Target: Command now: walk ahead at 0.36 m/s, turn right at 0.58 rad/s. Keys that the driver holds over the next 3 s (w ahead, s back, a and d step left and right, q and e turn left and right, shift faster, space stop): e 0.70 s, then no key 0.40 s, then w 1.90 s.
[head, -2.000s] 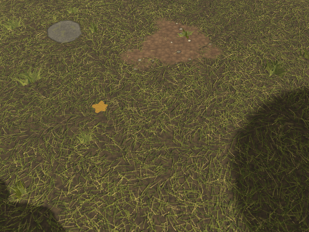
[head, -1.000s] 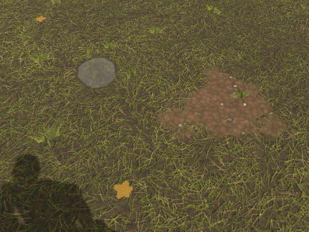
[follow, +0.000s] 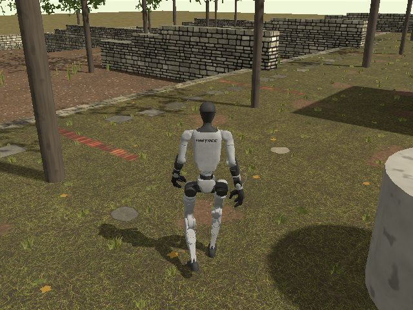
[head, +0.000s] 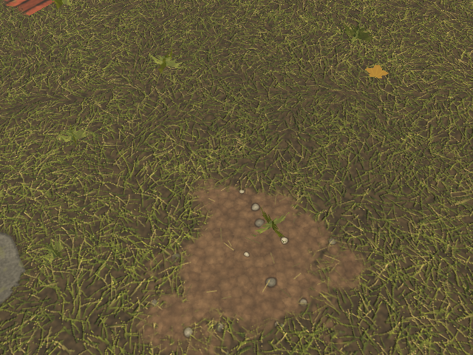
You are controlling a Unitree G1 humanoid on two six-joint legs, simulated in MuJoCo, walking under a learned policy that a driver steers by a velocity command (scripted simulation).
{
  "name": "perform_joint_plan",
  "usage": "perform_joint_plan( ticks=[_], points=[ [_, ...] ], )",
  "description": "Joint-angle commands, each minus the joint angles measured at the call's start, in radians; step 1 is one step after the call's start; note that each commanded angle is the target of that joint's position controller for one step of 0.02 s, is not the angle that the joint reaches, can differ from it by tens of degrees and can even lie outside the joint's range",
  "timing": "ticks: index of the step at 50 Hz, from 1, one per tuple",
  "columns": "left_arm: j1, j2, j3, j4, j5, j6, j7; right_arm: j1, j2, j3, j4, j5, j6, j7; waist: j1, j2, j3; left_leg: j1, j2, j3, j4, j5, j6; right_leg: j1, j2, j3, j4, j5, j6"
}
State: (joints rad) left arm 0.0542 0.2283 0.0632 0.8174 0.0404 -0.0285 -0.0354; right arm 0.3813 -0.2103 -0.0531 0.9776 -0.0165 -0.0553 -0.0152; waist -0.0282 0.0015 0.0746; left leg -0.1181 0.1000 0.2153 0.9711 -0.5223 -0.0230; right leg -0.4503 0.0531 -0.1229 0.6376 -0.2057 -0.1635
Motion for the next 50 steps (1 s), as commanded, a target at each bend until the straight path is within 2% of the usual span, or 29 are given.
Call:
perform_joint_plan(
  ticks=[1, 2, 3, 4, 5, 8, 12, 16, 21, 23, 25, 26, 27, 28, 29, 30, 31, 32, 33, 35, 37, 39, 42, 44, 46, 47, 48, 49, 50],
  points=[
    [0.282, 0.257, 0.073, 0.027, -0.027, 0.009, 0.037, -0.108, -0.123, -0.02, -0.166, 0.023, -0.034, 0.007, 0.113, -0.043, -0.204, -0.613, -0.035, -0.22, 0.465, 0.089, 0.007, 0.627, -0.397, 0.579, -0.29, 0.542, -0.247],
    [0.227, 0.194, 0.058, 0.021, -0.036, 0.004, 0.038, -0.092, -0.117, -0.017, -0.15, 0.02, -0.038, 0.0, 0.071, 0.014, -0.129, -0.556, -0.006, -0.222, 0.374, 0.144, 0.007, 0.496, -0.343, 0.473, -0.292, 0.696, -0.201],
    [0.18, 0.16, 0.049, 0.012, -0.043, 0.001, 0.04, -0.082, -0.121, -0.021, -0.141, 0.002, -0.026, -0.005, 0.035, 0.03, -0.095, -0.502, 0.009, -0.228, 0.311, 0.156, 0.003, 0.409, -0.283, 0.389, -0.299, 0.738, -0.157],
    [0.153, 0.132, 0.038, 0.004, -0.049, -0.001, 0.042, -0.055, -0.12, -0.021, -0.14, -0.018, -0.005, -0.004, 0.006, 0.015, -0.101, -0.443, 0.011, -0.232, 0.268, 0.163, -0.008, 0.348, -0.246, 0.343, -0.31, 0.762, -0.136],
    [0.154, 0.128, 0.033, 0.002, -0.049, -0.007, 0.039, -0.046, -0.113, -0.022, -0.142, -0.025, 0.016, -0.002, -0.006, 0.01, -0.115, -0.411, 0.006, -0.232, 0.234, 0.164, -0.016, 0.321, -0.227, 0.324, -0.309, 0.802, -0.123],
    [0.202, 0.178, 0.043, 0.005, -0.038, -0.016, 0.038, -0.066, -0.093, -0.016, -0.166, -0.019, 0.047, 0.001, -0.008, -0.01, -0.143, -0.423, -0.017, -0.217, 0.153, 0.22, -0.034, 0.306, -0.19, 0.297, -0.292, 0.906, -0.105],
    [0.264, 0.185, 0.042, -0.001, -0.039, 0.001, 0.047, -0.178, -0.12, -0.016, -0.215, -0.015, 0.062, -0.001, 0.033, -0.054, -0.146, -0.495, -0.026, -0.226, 0.062, 0.3, -0.04, 0.347, -0.17, 0.336, -0.274, 0.853, -0.053],
    [0.316, 0.195, 0.044, -0.009, -0.036, 0.019, 0.057, -0.272, -0.136, -0.011, -0.254, -0.008, 0.069, -0.005, 0.068, -0.067, -0.129, -0.55, -0.041, -0.253, -0.024, 0.32, -0.034, 0.421, -0.184, 0.416, -0.252, 0.781, -0.032],
    [0.339, 0.208, 0.049, -0.024, -0.024, 0.036, 0.064, -0.329, -0.151, -0.002, -0.287, 0.005, 0.062, -0.012, 0.087, -0.077, -0.102, -0.532, -0.083, -0.276, -0.125, 0.253, -0.012, 0.474, -0.199, 0.504, -0.193, 0.82, -0.052],
    [0.328, 0.218, 0.052, -0.034, -0.02, 0.043, 0.063, -0.331, -0.159, 0.001, -0.297, 0.011, 0.056, -0.015, 0.086, -0.081, -0.095, -0.487, -0.103, -0.283, -0.18, 0.214, 0.003, 0.472, -0.198, 0.542, -0.164, 0.833, -0.059],
    [0.296, 0.227, 0.055, -0.047, -0.021, 0.049, 0.06, -0.305, -0.168, 0.003, -0.299, 0.017, 0.049, -0.019, 0.07, -0.091, -0.092, -0.399, -0.121, -0.291, -0.272, 0.196, 0.016, 0.449, -0.182, 0.584, -0.143, 0.795, -0.044],
    [0.266, 0.231, 0.056, -0.056, -0.024, 0.05, 0.059, -0.277, -0.173, 0.003, -0.297, 0.019, 0.046, -0.021, 0.051, -0.098, -0.09, -0.326, -0.132, -0.29, -0.347, 0.204, 0.023, 0.42, -0.163, 0.599, -0.131, 0.748, -0.023],
    [0.217, 0.234, 0.055, -0.07, -0.033, 0.05, 0.056, -0.225, -0.176, 0.002, -0.287, 0.015, 0.04, -0.026, 0.011, -0.096, -0.092, -0.209, -0.14, -0.285, -0.475, 0.264, 0.033, 0.366, -0.125, 0.596, -0.1, 0.693, 0.013],
    [0.171, 0.224, 0.051, -0.09, -0.048, 0.044, 0.055, -0.155, -0.193, -0.003, -0.275, 0.002, 0.03, -0.034, -0.031, -0.066, -0.118, -0.037, -0.092, -0.321, -0.61, 0.425, 0.052, 0.275, -0.074, 0.574, -0.022, 0.593, 0.064],
    [0.224, 0.151, 0.031, -0.114, -0.057, 0.039, 0.054, -0.115, -0.281, -0.02, -0.284, -0.005, 0.028, -0.047, -0.005, 0.143, -0.209, 0.151, 0.173, -0.539, -0.624, 0.733, 0.127, 0.161, 0.019, 0.425, 0.208, 0.17, 0.122],
    [0.335, 0.165, 0.041, -0.104, -0.043, 0.054, 0.063, -0.143, -0.303, -0.019, -0.297, 0.015, 0.049, -0.039, 0.048, 0.281, -0.249, 0.183, 0.349, -0.767, -0.611, 1.084, 0.285, 0.0, 0.186, 0.268, 0.361, -0.533, 0.142],
    [0.346, 0.215, 0.049, -0.071, -0.005, 0.067, 0.065, -0.133, -0.253, -0.014, -0.296, 0.021, 0.061, -0.033, 0.053, 0.155, -0.212, 0.12, 0.357, -0.725, -0.6, 1.049, 0.324, -0.023, 0.094, 0.242, 0.533, -0.491, 0.156],
    [0.298, 0.222, 0.055, -0.062, -0.003, 0.075, 0.056, -0.174, -0.191, 0.004, -0.308, 0.019, 0.065, -0.032, 0.055, 0.079, -0.151, 0.041, 0.284, -0.606, -0.613, 0.945, 0.296, -0.022, 0.065, 0.243, 0.574, -0.403, 0.165],
    [0.274, 0.212, 0.055, -0.066, -0.012, 0.085, 0.044, -0.232, -0.171, 0.011, -0.322, 0.01, 0.071, -0.032, 0.071, 0.068, -0.106, -0.019, 0.211, -0.499, -0.641, 0.81, 0.255, -0.016, 0.04, 0.234, 0.573, -0.335, 0.18],
    [0.258, 0.2, 0.048, -0.075, -0.027, 0.098, 0.018, -0.261, -0.19, 0.006, -0.329, -0.007, 0.07, -0.034, 0.069, 0.152, -0.09, -0.055, 0.131, -0.381, -0.659, 0.752, 0.223, -0.013, 0.035, 0.201, 0.588, -0.251, 0.206],
    [0.232, 0.184, 0.039, -0.087, -0.036, 0.099, 0.01, -0.221, -0.196, 0.002, -0.314, -0.01, 0.063, -0.028, 0.051, 0.149, -0.108, -0.043, 0.122, -0.347, -0.656, 0.771, 0.234, -0.006, 0.047, 0.197, 0.545, -0.233, 0.214],
    [0.204, 0.169, 0.03, -0.097, -0.032, 0.102, 0.01, -0.186, -0.206, -0.003, -0.298, -0.006, 0.056, -0.024, 0.036, 0.141, -0.117, -0.014, 0.143, -0.35, -0.656, 0.751, 0.252, -0.011, 0.043, 0.202, 0.473, -0.236, 0.212],
    [0.177, 0.145, 0.012, -0.102, -0.027, 0.106, 0.011, -0.179, -0.216, -0.007, -0.285, -0.007, 0.055, -0.013, 0.027, 0.155, -0.122, -0.021, 0.149, -0.341, -0.655, 0.661, 0.251, 0.045, 0.02, 0.181, 0.298, -0.252, 0.198],
    [0.157, 0.13, -0.002, -0.104, -0.031, 0.105, 0.012, -0.181, -0.227, -0.01, -0.279, -0.011, 0.06, -0.001, 0.016, 0.179, -0.123, -0.056, 0.143, -0.33, -0.65, 0.607, 0.243, 0.131, 0.01, 0.147, 0.162, -0.263, 0.181],
    [0.155, 0.134, -0.009, -0.1, -0.035, 0.1, 0.016, -0.165, -0.241, -0.015, -0.264, -0.012, 0.069, 0.008, 0.009, 0.196, -0.123, -0.066, 0.144, -0.339, -0.629, 0.6, 0.241, 0.192, 0.011, 0.117, 0.044, -0.246, 0.167],
    [0.176, 0.127, -0.013, -0.089, -0.033, 0.094, 0.019, -0.169, -0.244, -0.015, -0.258, -0.007, 0.076, 0.01, 0.025, 0.183, -0.123, -0.081, 0.138, -0.332, -0.604, 0.611, 0.228, 0.244, 0.011, 0.102, -0.058, -0.185, 0.156],
    [0.21, 0.12, -0.018, -0.072, -0.028, 0.085, 0.022, -0.174, -0.241, -0.013, -0.253, 0.002, 0.082, 0.011, 0.05, 0.163, -0.119, -0.123, 0.126, -0.317, -0.568, 0.61, 0.198, 0.33, 0.009, 0.092, -0.212, -0.073, 0.141],
    [0.2, 0.138, -0.02, -0.071, -0.018, 0.073, 0.027, -0.135, -0.227, -0.011, -0.239, 0.002, 0.082, 0.013, 0.046, 0.11, -0.11, -0.182, 0.108, -0.303, -0.539, 0.533, 0.138, 0.401, -0.023, 0.157, -0.34, 0.018, 0.126],
    [0.193, 0.198, -0.017, -0.086, 0.0, 0.061, 0.034, -0.093, -0.158, 0.005, -0.253, -0.004, 0.079, 0.022, 0.018, -0.097, -0.141, -0.263, 0.027, -0.225, -0.382, 0.315, 0.067, 0.468, -0.244, 0.43, -0.446, -0.019, 0.093]
  ],
)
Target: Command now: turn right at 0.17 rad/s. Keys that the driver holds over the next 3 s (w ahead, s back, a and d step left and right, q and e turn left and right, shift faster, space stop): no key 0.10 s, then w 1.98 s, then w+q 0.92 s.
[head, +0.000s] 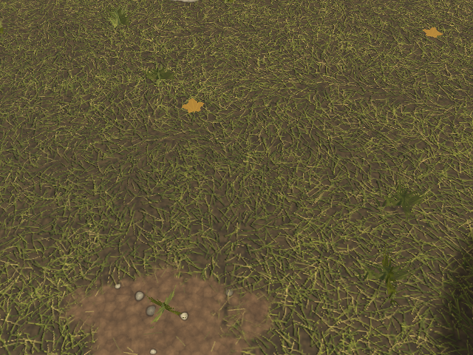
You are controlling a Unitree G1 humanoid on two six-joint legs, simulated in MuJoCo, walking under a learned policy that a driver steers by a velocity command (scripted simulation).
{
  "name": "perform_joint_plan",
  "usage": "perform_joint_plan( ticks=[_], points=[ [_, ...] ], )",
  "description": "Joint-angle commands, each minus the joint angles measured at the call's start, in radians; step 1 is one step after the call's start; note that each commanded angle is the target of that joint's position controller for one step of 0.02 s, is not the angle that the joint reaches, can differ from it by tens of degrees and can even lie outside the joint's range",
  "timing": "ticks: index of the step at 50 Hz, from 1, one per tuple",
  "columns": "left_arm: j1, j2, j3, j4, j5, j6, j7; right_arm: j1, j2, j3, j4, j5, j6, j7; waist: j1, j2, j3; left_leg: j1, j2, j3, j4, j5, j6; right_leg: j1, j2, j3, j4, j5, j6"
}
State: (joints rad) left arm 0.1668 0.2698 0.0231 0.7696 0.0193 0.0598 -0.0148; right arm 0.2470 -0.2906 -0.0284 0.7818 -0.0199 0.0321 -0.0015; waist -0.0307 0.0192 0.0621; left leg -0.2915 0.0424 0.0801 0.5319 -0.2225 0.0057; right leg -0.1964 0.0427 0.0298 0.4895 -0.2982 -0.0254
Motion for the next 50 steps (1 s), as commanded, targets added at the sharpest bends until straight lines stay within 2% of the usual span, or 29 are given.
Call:
perform_joint_plan(
  ticks=[1, 2, 3, 4, 5, 6, 7, 9, 12, 16, 19, 20, 21, 22, 23, 24, 26, 28, 34, 38, 41, 43, 44, 45, 46, 47, 48, 49, 50],
  points=[
    [0.016, 0.216, 0.033, -0.044, 0.012, -0.03, 0.018, 0.009, -0.037, -0.004, -0.081, 0.012, -0.001, -0.003, 0.017, -0.283, -0.063, -0.082, -0.027, -0.043, 0.07, -0.286, 0.004, -0.003, -0.378, 0.393, -0.289, 0.219, -0.161],
    [-0.002, 0.154, 0.021, -0.043, 0.016, -0.04, 0.019, -0.028, -0.091, -0.017, -0.065, 0.014, 0.014, -0.011, 0.039, -0.192, -0.033, -0.028, -0.001, -0.102, 0.173, -0.287, -0.001, -0.057, -0.349, 0.357, -0.288, 0.188, -0.196],
    [-0.039, 0.113, 0.005, -0.036, 0.014, -0.047, 0.022, -0.024, -0.089, -0.021, -0.053, 0.022, 0.018, -0.008, 0.014, -0.169, -0.017, -0.031, -0.011, -0.11, 0.196, -0.253, 0.004, -0.058, -0.306, 0.299, -0.284, 0.202, -0.186],
    [-0.059, 0.098, -0.003, -0.028, 0.015, -0.05, 0.027, -0.002, -0.086, -0.022, -0.031, 0.021, 0.018, -0.006, -0.002, -0.164, -0.013, -0.027, -0.014, -0.11, 0.195, -0.218, 0.003, -0.042, -0.258, 0.242, -0.27, 0.255, -0.16],
    [-0.049, 0.101, -0.004, -0.018, 0.006, -0.057, 0.035, 0.012, -0.089, -0.025, -0.019, 0.009, 0.016, -0.005, -0.002, -0.184, -0.022, -0.033, -0.019, -0.101, 0.196, -0.192, 0.002, -0.001, -0.232, 0.209, -0.245, 0.353, -0.147],
    [-0.013, 0.091, -0.008, 0.001, 0.002, -0.061, 0.037, 0.041, -0.076, -0.019, 0.002, -0.004, 0.011, -0.002, 0.006, -0.175, -0.072, -0.02, -0.024, -0.09, 0.188, -0.189, -0.005, 0.057, -0.214, 0.192, -0.244, 0.325, -0.146],
    [0.036, 0.11, -0.001, 0.024, -0.001, -0.06, 0.036, 0.037, -0.074, -0.018, 0.007, -0.011, 0.006, 0.0, 0.027, -0.172, -0.081, -0.048, -0.036, -0.071, 0.2, -0.2, -0.009, 0.103, -0.212, 0.211, -0.258, 0.205, -0.155],
    [0.117, 0.147, 0.018, 0.062, -0.002, -0.052, 0.033, -0.026, -0.092, -0.024, -0.008, -0.016, -0.004, 0.008, 0.073, -0.171, -0.032, -0.176, -0.038, -0.06, 0.238, -0.229, -0.008, 0.17, -0.239, 0.301, -0.32, -0.119, -0.19],
    [0.143, 0.146, 0.029, 0.087, -0.001, -0.058, 0.03, -0.074, -0.079, -0.023, -0.021, -0.011, -0.022, 0.017, 0.084, -0.147, 0.022, -0.245, -0.023, -0.064, 0.213, -0.235, 0.0, 0.195, -0.269, 0.353, -0.366, -0.22, -0.219],
    [0.126, 0.149, 0.042, 0.103, -0.002, -0.085, 0.023, -0.055, -0.057, -0.019, -0.01, -0.006, -0.048, 0.02, 0.06, -0.133, -0.001, -0.115, -0.03, -0.049, 0.098, -0.22, 0.035, 0.122, -0.258, 0.313, -0.354, -0.165, -0.225],
    [0.054, 0.15, 0.05, 0.095, -0.015, -0.085, 0.014, 0.083, -0.038, -0.019, 0.052, -0.003, -0.057, 0.009, -0.028, -0.095, -0.009, 0.233, -0.075, 0.011, -0.144, -0.037, 0.068, -0.125, -0.195, 0.225, -0.262, -0.205, -0.177],
    [0.041, 0.115, 0.042, 0.088, -0.011, -0.089, 0.014, 0.166, -0.062, -0.027, 0.085, -0.006, -0.065, 0.001, -0.061, -0.043, -0.029, 0.413, -0.05, -0.044, -0.167, -0.07, 0.074, -0.275, -0.149, 0.187, -0.16, -0.246, -0.144],
    [-0.003, 0.036, 0.019, 0.057, -0.003, -0.097, 0.01, 0.273, -0.129, -0.039, 0.101, -0.016, -0.076, -0.01, -0.112, 0.13, -0.05, 0.517, 0.162, -0.324, -0.315, -0.326, 0.101, -0.42, -0.053, 0.071, 0.108, -0.26, -0.093],
    [-0.036, 0.026, 0.014, 0.025, 0.002, -0.105, 0.008, 0.299, -0.239, -0.064, 0.103, -0.003, -0.077, -0.009, -0.111, 0.235, 0.001, 0.478, 0.351, -0.661, -0.469, -0.597, 0.18, -0.59, 0.038, -0.049, 0.315, -0.248, -0.069],
    [-0.042, 0.104, 0.031, 0.022, 0.02, -0.105, 0.005, 0.253, -0.205, -0.062, 0.109, -0.005, -0.074, -0.007, -0.064, 0.124, 0.083, 0.345, 0.378, -0.688, -0.477, -0.634, 0.236, -0.594, -0.041, 0.025, 0.433, -0.178, -0.079],
    [0.001, 0.116, 0.037, 0.049, 0.014, -0.107, -0.01, 0.157, -0.143, -0.045, 0.082, 0.001, -0.08, 0.001, -0.003, 0.075, 0.108, 0.3, 0.306, -0.6, -0.473, -0.558, 0.215, -0.57, -0.074, 0.038, 0.472, -0.082, -0.075],
    [0.061, 0.108, 0.037, 0.091, 0.015, -0.11, -0.027, 0.099, -0.1, -0.032, 0.066, 0.004, -0.097, 0.008, 0.034, 0.071, 0.067, 0.297, 0.207, -0.415, -0.477, -0.302, 0.169, -0.515, -0.1, 0.004, 0.493, 0.028, -0.049],
    [0.041, 0.082, 0.029, 0.095, 0.025, -0.105, -0.033, 0.144, -0.079, -0.026, 0.095, 0.006, -0.113, 0.01, 0.028, 0.063, 0.039, 0.316, 0.161, -0.299, -0.457, -0.051, 0.163, -0.519, -0.109, -0.03, 0.526, 0.107, -0.029],
    [-0.171, 0.037, 0.005, 0.015, 0.02, -0.097, -0.035, 0.255, -0.057, -0.015, 0.166, 0.008, -0.119, 0.009, -0.017, 0.067, 0.068, 0.31, 0.125, -0.171, -0.424, 0.355, 0.18, -0.55, -0.105, -0.103, 0.348, 0.21, 0.018],
    [-0.257, 0.029, -0.006, -0.023, 0.01, -0.101, -0.034, 0.278, -0.075, -0.016, 0.196, 0.005, -0.122, 0.0, -0.027, 0.081, 0.078, 0.328, 0.149, -0.145, -0.412, 0.487, 0.175, -0.435, -0.072, -0.129, 0.151, 0.243, -0.015],
    [-0.183, 0.053, 0.005, -0.009, 0.009, -0.108, -0.019, 0.239, -0.091, -0.018, 0.205, 0.004, -0.121, -0.007, 0.029, 0.086, 0.034, 0.38, 0.175, -0.121, -0.299, 0.787, 0.151, -0.283, -0.027, -0.136, 0.082, 0.187, -0.071],
    [0.078, 0.094, 0.029, 0.077, 0.009, -0.121, 0.0, 0.209, -0.104, -0.022, 0.207, 0.002, -0.112, -0.009, 0.141, 0.071, -0.113, 0.366, 0.146, -0.085, 0.006, 0.946, 0.119, 0.011, 0.028, -0.145, 0.003, 0.173, -0.116],
    [0.236, 0.142, 0.048, 0.12, 0.027, -0.129, 0.014, 0.213, -0.091, -0.017, 0.196, 0.007, -0.112, -0.007, 0.197, 0.037, -0.208, 0.195, 0.111, -0.067, 0.245, 0.712, 0.107, 0.263, -0.076, -0.041, -0.009, 0.124, -0.15],
    [0.332, 0.244, 0.073, 0.127, 0.052, -0.129, 0.024, 0.295, 0.023, 0.008, 0.159, 0.031, -0.113, 0.005, 0.158, -0.174, -0.352, -0.119, -0.024, -0.018, 0.622, 0.105, 0.068, 0.533, -0.39, 0.411, -0.053, -0.056, -0.242],
    [0.296, 0.233, 0.075, 0.132, 0.015, -0.118, 0.011, 0.311, -0.036, -0.013, 0.177, 0.023, -0.11, 0.003, 0.143, -0.188, -0.392, -0.264, -0.121, -0.131, 0.804, -0.291, 0.079, 0.519, -0.466, 0.726, -0.214, -0.088, -0.31],
    [0.174, 0.181, 0.066, 0.121, -0.007, -0.116, 0.008, 0.216, -0.075, -0.027, 0.152, 0.011, -0.108, 0.001, 0.093, -0.112, -0.205, -0.332, -0.042, -0.161, 0.816, -0.197, 0.092, 0.368, -0.414, 0.555, -0.231, -0.135, -0.274],
    [0.099, 0.109, 0.049, 0.109, -0.01, -0.124, 0.004, 0.158, -0.06, -0.022, 0.14, 0.008, -0.116, 0.007, 0.075, -0.068, -0.099, -0.317, -0.004, -0.148, 0.757, -0.116, 0.095, 0.214, -0.369, 0.42, -0.273, -0.07, -0.251],
    [0.066, 0.074, 0.039, 0.113, -0.005, -0.133, 0.004, 0.141, -0.038, -0.021, 0.142, 0.006, -0.113, 0.011, 0.042, -0.054, -0.048, -0.273, 0.029, -0.141, 0.694, -0.077, 0.093, 0.115, -0.317, 0.321, -0.306, 0.01, -0.216],
    [0.066, 0.054, 0.032, 0.128, -0.007, -0.14, 0.008, 0.151, -0.028, -0.019, 0.146, -0.01, -0.101, 0.016, 0.014, -0.07, -0.027, -0.221, 0.048, -0.138, 0.648, -0.065, 0.082, 0.041, -0.279, 0.25, -0.325, 0.094, -0.194]
  ],
)
Over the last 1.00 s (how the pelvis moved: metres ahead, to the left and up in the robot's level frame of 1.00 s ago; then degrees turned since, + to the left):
0.17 0.02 0.02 -30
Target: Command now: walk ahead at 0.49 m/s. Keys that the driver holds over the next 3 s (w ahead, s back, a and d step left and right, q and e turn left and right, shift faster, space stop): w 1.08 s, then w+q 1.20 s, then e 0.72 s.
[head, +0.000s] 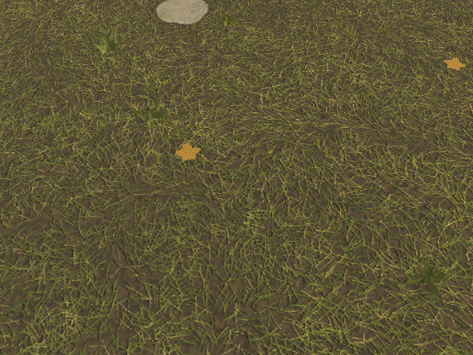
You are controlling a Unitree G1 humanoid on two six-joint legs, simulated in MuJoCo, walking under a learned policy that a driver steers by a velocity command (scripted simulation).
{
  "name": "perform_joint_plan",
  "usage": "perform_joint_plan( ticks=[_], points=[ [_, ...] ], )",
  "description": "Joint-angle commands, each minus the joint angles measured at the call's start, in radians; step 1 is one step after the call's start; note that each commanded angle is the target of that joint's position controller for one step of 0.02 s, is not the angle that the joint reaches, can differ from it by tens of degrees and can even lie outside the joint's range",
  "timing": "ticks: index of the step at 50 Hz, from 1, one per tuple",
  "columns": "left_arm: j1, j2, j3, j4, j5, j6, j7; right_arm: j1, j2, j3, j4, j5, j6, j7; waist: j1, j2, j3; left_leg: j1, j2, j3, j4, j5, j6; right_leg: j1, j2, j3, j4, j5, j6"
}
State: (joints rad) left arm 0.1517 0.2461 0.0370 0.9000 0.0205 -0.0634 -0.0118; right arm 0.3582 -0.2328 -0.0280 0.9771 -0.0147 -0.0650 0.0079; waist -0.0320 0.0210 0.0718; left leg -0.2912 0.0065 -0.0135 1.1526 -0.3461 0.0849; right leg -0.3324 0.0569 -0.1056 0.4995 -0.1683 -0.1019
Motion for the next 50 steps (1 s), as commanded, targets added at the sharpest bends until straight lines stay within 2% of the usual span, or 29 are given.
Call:
perform_joint_plan(
  ticks=[1, 4, 7, 9, 12, 16, 18, 19, 20, 21, 22, 23, 24, 25, 26, 27, 28, 29, 30, 33, 36, 39, 42, 44, 46, 47, 48, 49, 50],
  points=[
    [0.089, 0.064, 0.013, 0.009, -0.007, -0.025, 0.006, 0.057, -0.066, -0.016, -0.039, -0.022, 0.01, 0.014, -0.002, -0.074, -0.041, -0.185, 0.09, -0.038, 0.006, 0.069, -0.007, 0.145, -0.271, 0.334, -0.351, 0.017, -0.109],
    [0.156, 0.087, 0.018, 0.046, -0.013, -0.045, 0.004, -0.003, -0.054, -0.017, -0.059, -0.023, 0.03, 0.026, -0.01, -0.07, -0.022, -0.239, 0.106, -0.004, -0.059, 0.125, -0.033, 0.141, -0.251, 0.259, -0.391, 0.108, -0.121],
    [0.214, 0.088, 0.017, 0.07, -0.015, -0.044, 0.005, -0.147, -0.064, -0.018, -0.106, -0.022, 0.035, 0.029, 0.018, -0.062, 0.02, -0.355, 0.125, 0.023, -0.176, 0.237, -0.06, 0.184, -0.23, 0.218, -0.423, 0.137, -0.116],
    [0.247, 0.084, 0.013, 0.083, -0.016, -0.041, 0.006, -0.226, -0.057, -0.014, -0.132, -0.017, 0.031, 0.029, 0.037, -0.058, 0.029, -0.373, 0.117, 0.042, -0.284, 0.303, -0.071, 0.215, -0.215, 0.186, -0.417, 0.207, -0.104],
    [0.302, 0.087, 0.01, 0.104, -0.014, -0.041, 0.01, -0.324, -0.039, -0.003, -0.162, -0.011, 0.026, 0.029, 0.068, -0.066, 0.03, -0.352, 0.089, 0.073, -0.427, 0.371, -0.069, 0.273, -0.212, 0.157, -0.4, 0.305, -0.088],
    [0.365, 0.09, 0.007, 0.137, -0.001, -0.033, 0.022, -0.418, -0.048, -0.001, -0.199, -0.011, 0.02, 0.025, 0.094, -0.072, 0.04, -0.367, 0.057, 0.088, -0.534, 0.338, -0.039, 0.42, -0.252, 0.156, -0.35, 0.431, -0.096],
    [0.357, 0.102, 0.01, 0.145, 0.005, -0.029, 0.03, -0.415, -0.058, -0.005, -0.207, -0.011, 0.012, 0.023, 0.077, -0.077, 0.036, -0.336, 0.038, 0.091, -0.575, 0.269, -0.011, 0.477, -0.275, 0.153, -0.299, 0.548, -0.092],
    [0.337, 0.109, 0.012, 0.144, 0.006, -0.029, 0.032, -0.379, -0.065, -0.009, -0.199, -0.011, 0.007, 0.019, 0.052, -0.084, 0.019, -0.27, 0.015, 0.101, -0.598, 0.225, 0.007, 0.483, -0.275, 0.139, -0.246, 0.674, -0.081],
    [0.32, 0.119, 0.015, 0.144, 0.008, -0.027, 0.034, -0.305, -0.079, -0.017, -0.176, -0.011, 0.003, 0.012, 0.018, -0.094, -0.022, -0.166, -0.018, 0.112, -0.616, 0.183, 0.026, 0.482, -0.271, 0.128, -0.156, 0.814, -0.067],
    [0.306, 0.124, 0.016, 0.144, 0.007, -0.024, 0.032, -0.165, -0.096, -0.029, -0.13, -0.014, -0.005, 0.003, -0.04, -0.083, -0.094, -0.007, -0.05, 0.126, -0.67, 0.194, 0.05, 0.463, -0.248, 0.108, 0.004, 0.872, -0.052],
    [0.293, 0.113, 0.011, 0.134, -0.001, -0.025, 0.03, 0.014, -0.135, -0.046, -0.074, -0.03, -0.015, -0.009, -0.11, -0.059, -0.192, 0.254, 0.012, 0.062, -0.692, 0.224, 0.087, 0.315, -0.212, 0.083, 0.221, 0.714, -0.034],
    [0.342, 0.035, -0.009, 0.095, -0.033, -0.028, 0.02, 0.152, -0.241, -0.075, -0.054, -0.055, -0.017, -0.02, -0.115, 0.104, -0.332, 0.555, 0.296, -0.317, -0.716, 0.118, 0.176, 0.002, -0.098, 0.02, 0.581, 0.26, 0.007],
    [0.393, 0.054, 0.006, 0.109, -0.032, -0.028, 0.017, 0.128, -0.249, -0.081, -0.05, -0.026, -0.002, -0.006, -0.077, 0.193, -0.399, 0.63, 0.422, -0.681, -0.849, 0.152, 0.266, -0.21, 0.042, 0.103, 0.818, -0.349, 0.014],
    [0.309, 0.103, 0.022, 0.095, -0.012, -0.023, 0.02, 0.011, -0.204, -0.072, -0.065, 0.002, 0.003, 0.0, -0.035, 0.072, -0.241, 0.497, 0.376, -0.544, -0.864, 0.1, 0.237, -0.287, -0.038, 0.174, 0.853, -0.274, 0.002],
    [0.238, 0.084, 0.018, 0.075, -0.007, -0.029, 0.014, -0.069, -0.133, -0.055, -0.078, 0.005, -0.002, 0.003, -0.017, 0.018, -0.124, 0.348, 0.339, -0.414, -0.904, 0.125, 0.212, -0.292, -0.077, 0.168, 0.808, -0.196, 0.001],
    [0.215, 0.058, 0.016, 0.074, -0.007, -0.027, 0.011, -0.106, -0.088, -0.042, -0.075, 0.0, -0.008, 0.004, 0.015, -0.002, -0.059, 0.24, 0.288, -0.319, -0.945, 0.171, 0.172, -0.256, -0.113, 0.161, 0.738, -0.151, 0.003],
    [0.213, 0.049, 0.017, 0.071, 0.009, -0.014, 0.006, -0.108, -0.061, -0.033, -0.059, 0.002, -0.016, 0.0, 0.041, 0.018, -0.033, 0.168, 0.248, -0.25, -0.967, 0.231, 0.142, -0.212, -0.134, 0.16, 0.682, -0.131, 0.013],
    [0.233, 0.028, 0.013, 0.081, 0.017, 0.0, -0.001, -0.099, -0.047, -0.028, -0.046, 0.0, -0.022, -0.002, 0.059, 0.028, -0.034, 0.132, 0.222, -0.199, -0.982, 0.271, 0.128, -0.171, -0.139, 0.152, 0.657, -0.116, 0.024],
    [0.234, 0.018, 0.013, 0.08, 0.02, 0.009, -0.006, -0.068, -0.054, -0.029, -0.031, 0.0, -0.032, -0.002, 0.063, 0.031, -0.04, 0.122, 0.214, -0.175, -0.988, 0.331, 0.13, -0.161, -0.136, 0.139, 0.644, -0.105, 0.033],
    [0.141, 0.019, 0.014, 0.045, 0.019, 0.024, -0.015, -0.01, -0.091, -0.036, -0.001, 0.005, -0.043, -0.002, 0.064, 0.027, -0.013, 0.133, 0.194, -0.111, -1.028, 0.375, 0.136, -0.246, -0.159, 0.109, 0.56, -0.022, 0.06],
    [0.0, 0.023, 0.01, -0.005, 0.013, 0.025, -0.018, 0.041, -0.083, -0.03, 0.017, 0.006, -0.04, -0.003, 0.034, 0.03, 0.02, 0.167, 0.166, -0.067, -1.045, 0.423, 0.123, -0.314, -0.17, 0.08, 0.404, 0.083, 0.082],
    [-0.107, 0.005, -0.001, -0.04, 0.005, 0.02, -0.02, 0.088, -0.084, -0.027, 0.033, 0.005, -0.04, -0.005, 0.003, 0.039, 0.025, 0.204, 0.154, -0.031, -1.039, 0.487, 0.108, -0.284, -0.147, 0.048, 0.235, 0.162, 0.084],
    [-0.182, 0.01, -0.004, -0.067, 0.002, 0.017, -0.017, 0.142, -0.089, -0.027, 0.055, -0.001, -0.036, -0.012, -0.023, 0.046, 0.031, 0.296, 0.178, -0.028, -1.018, 0.536, 0.11, -0.282, -0.125, 0.031, 0.141, 0.171, 0.068],
    [-0.209, 0.022, -0.001, -0.084, 0.003, 0.012, -0.015, 0.156, -0.094, -0.029, 0.067, -0.007, -0.032, -0.019, -0.023, 0.049, 0.039, 0.365, 0.207, -0.033, -0.987, 0.595, 0.111, -0.288, -0.117, 0.036, 0.102, 0.126, 0.048],
    [-0.183, 0.034, 0.006, -0.085, 0.003, 0.003, -0.011, 0.136, -0.105, -0.032, 0.071, -0.012, -0.028, -0.026, 0.003, 0.051, 0.029, 0.405, 0.223, -0.022, -0.922, 0.732, 0.099, -0.227, -0.093, 0.029, 0.059, 0.051, 0.018],
    [-0.124, 0.044, 0.013, -0.069, 0.003, -0.003, -0.006, 0.118, -0.113, -0.035, 0.07, -0.014, -0.027, -0.028, 0.033, 0.057, -0.001, 0.406, 0.22, -0.01, -0.849, 0.866, 0.086, -0.138, -0.064, 0.018, 0.036, 0.01, 0.0],
    [-0.005, 0.059, 0.023, -0.03, 0.006, -0.01, 0.001, 0.104, -0.119, -0.036, 0.07, -0.013, -0.023, -0.027, 0.083, 0.05, -0.061, 0.394, 0.202, 0.008, -0.711, 0.958, 0.072, 0.002, -0.03, 0.003, -0.008, 0.006, -0.021],
    [0.17, 0.089, 0.039, 0.029, 0.018, -0.021, 0.011, 0.092, -0.11, -0.032, 0.063, -0.007, -0.022, -0.024, 0.153, 0.016, -0.155, 0.293, 0.159, 0.044, -0.508, 0.879, 0.051, 0.236, -0.047, 0.026, -0.047, 0.041, -0.052],
    [0.334, 0.184, 0.065, 0.055, 0.045, -0.027, 0.024, 0.115, -0.052, -0.015, 0.023, 0.017, -0.024, -0.017, 0.185, -0.112, -0.295, 0.023, 0.084, 0.092, -0.18, 0.515, 0.017, 0.534, -0.301, 0.331, -0.065, -0.053, -0.128]
  ],
)
Over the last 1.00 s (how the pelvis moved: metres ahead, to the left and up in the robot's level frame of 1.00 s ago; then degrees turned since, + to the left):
0.30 -0.01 0.00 0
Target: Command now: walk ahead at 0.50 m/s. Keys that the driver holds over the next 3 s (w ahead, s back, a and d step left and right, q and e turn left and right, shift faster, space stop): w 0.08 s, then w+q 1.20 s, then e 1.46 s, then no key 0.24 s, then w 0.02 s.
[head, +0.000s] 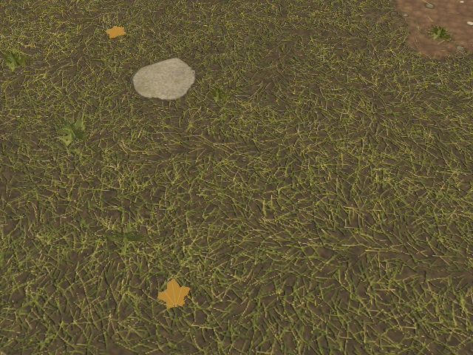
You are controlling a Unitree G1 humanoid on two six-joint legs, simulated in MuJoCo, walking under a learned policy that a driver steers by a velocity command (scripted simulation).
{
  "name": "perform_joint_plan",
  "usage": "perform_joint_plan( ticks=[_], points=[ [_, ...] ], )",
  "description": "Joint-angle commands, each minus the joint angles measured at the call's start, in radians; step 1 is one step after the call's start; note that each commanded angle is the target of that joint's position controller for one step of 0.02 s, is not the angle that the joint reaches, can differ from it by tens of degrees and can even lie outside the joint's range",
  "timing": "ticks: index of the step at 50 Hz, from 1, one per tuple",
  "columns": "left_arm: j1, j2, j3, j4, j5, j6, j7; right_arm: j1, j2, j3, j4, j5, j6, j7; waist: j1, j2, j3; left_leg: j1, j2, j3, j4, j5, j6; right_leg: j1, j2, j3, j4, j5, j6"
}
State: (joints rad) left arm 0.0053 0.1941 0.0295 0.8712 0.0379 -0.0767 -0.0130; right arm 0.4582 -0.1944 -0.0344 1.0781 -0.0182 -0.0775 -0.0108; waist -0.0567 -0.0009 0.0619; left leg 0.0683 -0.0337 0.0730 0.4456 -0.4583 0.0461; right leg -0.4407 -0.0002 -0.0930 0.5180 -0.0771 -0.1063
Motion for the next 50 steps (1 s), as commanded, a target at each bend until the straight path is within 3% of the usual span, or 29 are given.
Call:
perform_joint_plan(
  ticks=[1, 2, 3, 4, 6, 8, 11, 16, 21, 24, 26, 27, 28, 29, 30, 31, 32, 34, 36, 38, 42, 46, 48, 50],
  points=[
    [0.493, 0.293, 0.087, 0.089, 0.017, -0.003, 0.016, 0.111, -0.049, -0.008, -0.075, 0.038, -0.01, 0.007, 0.163, -0.244, -0.371, -0.613, -0.052, -0.022, 0.819, -0.1, 0.036, 0.783, -0.449, 0.751, -0.212, -0.139, -0.245],
    [0.394, 0.237, 0.078, 0.078, -0.019, 0.007, 0.01, 0.015, -0.133, -0.031, -0.078, 0.012, -0.003, 0.003, 0.139, -0.087, -0.254, -0.692, 0.017, -0.133, 0.871, -0.026, 0.052, 0.676, -0.385, 0.684, -0.236, -0.221, -0.21],
    [0.297, 0.171, 0.059, 0.061, -0.026, 0.005, 0.007, -0.062, -0.122, -0.031, -0.103, 0.008, -0.01, 0.009, 0.11, -0.056, -0.121, -0.707, 0.058, -0.129, 0.833, 0.072, 0.055, 0.525, -0.348, 0.535, -0.267, -0.193, -0.177],
    [0.25, 0.123, 0.046, 0.059, -0.021, -0.002, 0.005, -0.095, -0.103, -0.03, -0.107, 0.006, -0.011, 0.012, 0.083, -0.029, -0.065, -0.672, 0.092, -0.125, 0.774, 0.134, 0.053, 0.421, -0.297, 0.436, -0.305, -0.114, -0.141],
    [0.244, 0.071, 0.03, 0.078, -0.022, -0.016, 0.013, -0.061, -0.068, -0.027, -0.089, -0.013, 0.015, 0.023, 0.035, -0.054, -0.037, -0.58, 0.115, -0.126, 0.703, 0.174, 0.032, 0.304, -0.237, 0.286, -0.348, -0.021, -0.086],
    [0.299, 0.087, 0.031, 0.102, -0.023, -0.035, 0.017, -0.066, -0.054, -0.028, -0.092, -0.015, 0.036, 0.033, 0.024, -0.054, -0.033, -0.577, 0.111, -0.119, 0.685, 0.201, 0.021, 0.285, -0.229, 0.221, -0.37, 0.058, -0.079],
    [0.346, 0.111, 0.035, 0.117, -0.022, -0.046, 0.02, -0.173, -0.058, -0.03, -0.13, -0.012, 0.053, 0.041, 0.032, -0.051, 0.009, -0.683, 0.128, -0.114, 0.623, 0.307, 0.007, 0.298, -0.219, 0.137, -0.411, 0.068, -0.062],
    [0.395, 0.1, 0.026, 0.126, -0.023, -0.047, 0.027, -0.349, -0.044, -0.017, -0.197, -0.004, 0.047, 0.05, 0.066, -0.051, 0.042, -0.722, 0.114, -0.057, 0.382, 0.468, -0.001, 0.351, -0.192, 0.01, -0.414, 0.197, -0.026],
    [0.483, 0.114, 0.027, 0.158, -0.018, -0.037, 0.047, -0.477, -0.039, -0.005, -0.259, -0.01, 0.043, 0.056, 0.103, -0.053, 0.056, -0.713, 0.083, 0.039, 0.207, 0.437, 0.041, 0.513, -0.233, -0.064, -0.347, 0.4, -0.019],
    [0.463, 0.146, 0.034, 0.156, -0.014, -0.024, 0.058, -0.421, -0.06, -0.017, -0.257, -0.014, 0.043, 0.051, 0.06, -0.087, 0.007, -0.602, 0.013, 0.091, 0.172, 0.303, 0.098, 0.585, -0.253, -0.114, -0.186, 0.783, -0.009],
    [0.441, 0.174, 0.044, 0.144, -0.009, -0.007, 0.059, -0.268, -0.096, -0.038, -0.215, -0.017, 0.04, 0.045, -0.005, -0.105, -0.084, -0.431, -0.053, 0.107, 0.138, 0.219, 0.151, 0.579, -0.259, -0.134, 0.073, 0.912, -0.01],
    [0.422, 0.183, 0.047, 0.129, -0.014, -0.001, 0.054, -0.13, -0.131, -0.057, -0.175, -0.027, 0.033, 0.04, -0.072, -0.078, -0.153, -0.234, -0.058, 0.067, 0.051, 0.248, 0.188, 0.477, -0.246, -0.149, 0.293, 0.779, 0.008],
    [0.408, 0.155, 0.04, 0.09, -0.02, -0.004, 0.046, -0.008, -0.225, -0.089, -0.157, -0.037, 0.031, 0.027, -0.12, 0.031, -0.252, 0.002, 0.147, -0.205, 0.015, 0.176, 0.258, 0.245, -0.201, -0.156, 0.619, 0.369, 0.038],
    [0.409, 0.086, 0.033, 0.013, -0.038, -0.014, 0.022, -0.063, -0.304, -0.107, -0.183, -0.02, 0.044, 0.026, -0.038, 0.261, -0.308, 0.236, 0.398, -0.793, -0.129, 0.231, 0.431, -0.19, 0.056, -0.051, 0.967, -0.466, 0.093],
    [0.289, 0.15, 0.041, -0.008, -0.02, -0.026, 0.017, -0.071, -0.279, -0.102, -0.179, 0.005, 0.056, 0.022, -0.059, 0.057, -0.235, 0.189, 0.367, -0.715, -0.168, 0.246, 0.399, -0.309, -0.013, 0.127, 0.968, -0.382, 0.077],
    [0.248, 0.138, 0.037, -0.03, -0.032, -0.04, 0.012, -0.128, -0.236, -0.09, -0.181, 0.008, 0.055, 0.015, -0.029, 0.026, -0.132, 0.072, 0.346, -0.59, -0.183, 0.301, 0.359, -0.322, -0.058, 0.132, 0.896, -0.288, 0.073],
    [0.266, 0.136, 0.038, -0.018, -0.032, -0.044, 0.016, -0.17, -0.184, -0.077, -0.183, 0.006, 0.051, 0.014, 0.022, -0.053, -0.057, -0.057, 0.3, -0.5, -0.205, 0.425, 0.31, -0.263, -0.09, 0.127, 0.794, -0.245, 0.078],
    [0.295, 0.117, 0.036, -0.016, 0.003, -0.007, 0.015, -0.216, -0.15, -0.063, -0.193, 0.016, 0.033, 0.005, 0.079, -0.04, -0.046, -0.187, 0.21, -0.371, -0.22, 0.56, 0.263, -0.144, -0.117, 0.13, 0.682, -0.233, 0.109],
    [0.288, 0.105, 0.035, -0.032, 0.013, 0.026, 0.008, -0.186, -0.17, -0.064, -0.187, 0.022, 0.014, 0.007, 0.091, -0.015, -0.052, -0.222, 0.173, -0.331, -0.224, 0.643, 0.26, -0.127, -0.114, 0.111, 0.618, -0.227, 0.136],
    [0.222, 0.104, 0.033, -0.064, 0.011, 0.039, 0.003, -0.148, -0.199, -0.07, -0.186, 0.021, 0.009, 0.009, 0.078, 0.009, -0.039, -0.238, 0.149, -0.317, -0.239, 0.639, 0.247, -0.161, -0.115, 0.093, 0.534, -0.162, 0.157],
    [0.052, 0.116, 0.03, -0.132, 0.005, 0.044, -0.001, -0.06, -0.202, -0.071, -0.186, 0.018, 0.016, 0.012, 0.014, 0.046, -0.018, -0.172, 0.129, -0.342, -0.236, 0.626, 0.202, -0.246, -0.101, 0.089, 0.352, -0.016, 0.171],
    [-0.069, 0.119, 0.019, -0.184, -0.002, 0.036, -0.009, 0.007, -0.209, -0.072, -0.189, 0.011, 0.021, 0.005, -0.034, 0.062, -0.019, -0.07, 0.135, -0.378, -0.193, 0.672, 0.191, -0.273, -0.065, 0.094, 0.216, 0.043, 0.159],
    [-0.116, 0.124, 0.013, -0.211, -0.007, 0.028, -0.011, 0.026, -0.216, -0.072, -0.193, 0.004, 0.024, 0.0, -0.047, 0.069, -0.015, -0.03, 0.147, -0.401, -0.161, 0.715, 0.189, -0.261, -0.043, 0.094, 0.153, 0.035, 0.147],
    [-0.109, 0.14, 0.013, -0.226, -0.011, 0.019, -0.011, 0.012, -0.231, -0.076, -0.205, 0.0, 0.023, -0.008, -0.029, 0.081, -0.016, -0.021, 0.162, -0.43, -0.124, 0.751, 0.169, -0.19, -0.027, 0.109, 0.081, 0.011, 0.126]
  ],
)
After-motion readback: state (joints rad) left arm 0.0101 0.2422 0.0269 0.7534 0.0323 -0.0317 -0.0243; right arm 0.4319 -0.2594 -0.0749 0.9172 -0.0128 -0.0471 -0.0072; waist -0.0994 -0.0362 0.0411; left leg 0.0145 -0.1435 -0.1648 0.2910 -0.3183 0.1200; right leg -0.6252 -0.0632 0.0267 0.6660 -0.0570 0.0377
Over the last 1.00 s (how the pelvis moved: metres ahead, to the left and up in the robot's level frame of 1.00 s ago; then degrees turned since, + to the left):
0.56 0.00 -0.01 0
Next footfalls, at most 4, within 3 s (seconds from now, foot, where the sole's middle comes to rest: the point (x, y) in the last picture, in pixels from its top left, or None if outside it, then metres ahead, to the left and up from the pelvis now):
0.54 left None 0.42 0.10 -0.76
1.08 right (215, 247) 0.78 0.07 -0.76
1.54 left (121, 247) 0.81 0.36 -0.76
1.96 right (194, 232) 0.85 0.13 -0.76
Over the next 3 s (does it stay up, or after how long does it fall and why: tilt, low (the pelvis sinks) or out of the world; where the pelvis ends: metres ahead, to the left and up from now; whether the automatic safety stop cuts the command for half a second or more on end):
stays up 0.73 0.18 0.02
